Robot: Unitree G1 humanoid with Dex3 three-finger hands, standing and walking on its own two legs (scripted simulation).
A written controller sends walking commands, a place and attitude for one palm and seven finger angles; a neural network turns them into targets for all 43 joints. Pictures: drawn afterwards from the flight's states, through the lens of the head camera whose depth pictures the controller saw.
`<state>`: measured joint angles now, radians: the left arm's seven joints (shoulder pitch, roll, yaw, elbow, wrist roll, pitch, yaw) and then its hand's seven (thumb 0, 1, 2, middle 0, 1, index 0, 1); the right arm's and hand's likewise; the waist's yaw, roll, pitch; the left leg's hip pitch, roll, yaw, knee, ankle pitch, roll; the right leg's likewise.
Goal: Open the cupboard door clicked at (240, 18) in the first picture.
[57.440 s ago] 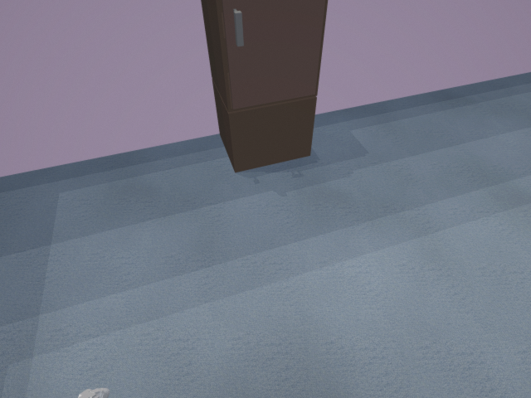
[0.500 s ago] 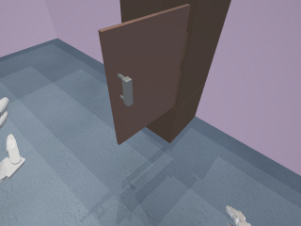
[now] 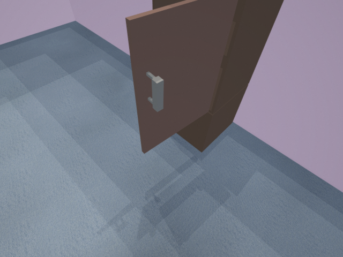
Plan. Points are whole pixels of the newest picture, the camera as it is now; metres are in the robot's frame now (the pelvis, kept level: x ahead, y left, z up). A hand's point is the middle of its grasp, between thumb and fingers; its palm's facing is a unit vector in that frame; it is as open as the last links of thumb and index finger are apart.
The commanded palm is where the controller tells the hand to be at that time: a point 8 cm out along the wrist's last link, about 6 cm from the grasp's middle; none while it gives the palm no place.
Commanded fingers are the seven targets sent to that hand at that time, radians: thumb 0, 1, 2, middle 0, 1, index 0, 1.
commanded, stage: let the arm hang, fingers relaxed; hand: left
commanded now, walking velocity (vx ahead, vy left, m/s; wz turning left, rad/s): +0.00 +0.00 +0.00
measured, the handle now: (153, 91) +0.58 +0.09 +0.03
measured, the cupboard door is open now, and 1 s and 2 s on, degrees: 84 84 84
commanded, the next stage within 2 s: look to check the result in 0.76 s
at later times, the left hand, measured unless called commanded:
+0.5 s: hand out of the picture +0.00 +0.18 -0.17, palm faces +0.01 -0.98 -0.20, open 7.4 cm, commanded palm none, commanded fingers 0.00 0.90 0.90 -0.20 -0.30 -0.20 -0.30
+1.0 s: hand out of the picture +0.01 +0.20 -0.17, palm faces +0.01 -0.97 -0.23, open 7.4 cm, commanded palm none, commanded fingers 0.00 0.90 0.90 -0.20 -0.30 -0.20 -0.30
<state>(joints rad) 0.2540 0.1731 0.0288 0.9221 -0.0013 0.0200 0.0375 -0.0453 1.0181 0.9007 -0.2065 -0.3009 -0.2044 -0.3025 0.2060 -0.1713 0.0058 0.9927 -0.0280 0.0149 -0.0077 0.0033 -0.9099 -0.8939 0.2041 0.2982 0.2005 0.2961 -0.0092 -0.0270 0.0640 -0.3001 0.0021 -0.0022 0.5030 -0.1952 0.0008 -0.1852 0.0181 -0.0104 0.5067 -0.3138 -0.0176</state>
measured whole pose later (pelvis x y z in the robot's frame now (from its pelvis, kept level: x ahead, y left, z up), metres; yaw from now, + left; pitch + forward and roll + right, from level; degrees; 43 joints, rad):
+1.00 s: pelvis +0.01 +0.01 +0.01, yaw -1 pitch -1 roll +0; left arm 0.24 0.18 0.01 1.14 0.00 0.00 0.03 0.00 0.90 0.90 -0.20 -0.30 -0.20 -0.30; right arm 0.22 -0.18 -0.02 1.15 -0.02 0.00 -0.03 0.00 -0.91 -0.89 0.20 0.30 0.20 0.30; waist -0.01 0.01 0.06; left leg -0.21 -0.01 0.02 0.39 -0.15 0.01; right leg -0.11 0.01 0.01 0.40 -0.27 -0.01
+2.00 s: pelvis +0.03 +0.00 +0.01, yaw -1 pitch -1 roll +0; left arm 0.16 0.27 0.01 1.13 0.00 -0.01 0.02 0.00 0.90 0.90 -0.20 -0.30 -0.20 -0.30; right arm 0.13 -0.27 -0.01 1.15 -0.02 0.00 -0.02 0.00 -0.91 -0.89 0.20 0.30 0.20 0.30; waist -0.01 0.00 0.06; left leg -0.16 0.00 0.02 0.32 -0.15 0.00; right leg -0.04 0.01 0.01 0.31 -0.25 -0.01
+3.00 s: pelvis +0.03 +0.00 +0.01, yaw -1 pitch -1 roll +0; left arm 0.17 0.27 0.01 1.14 0.00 -0.02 0.02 0.00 0.90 0.90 -0.20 -0.30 -0.20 -0.30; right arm 0.13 -0.27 -0.01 1.15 -0.02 -0.01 -0.02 0.00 -0.91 -0.89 0.20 0.30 0.20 0.30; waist -0.01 0.00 0.05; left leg -0.14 0.00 0.02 0.32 -0.16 0.00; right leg -0.03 0.01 0.01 0.30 -0.25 -0.02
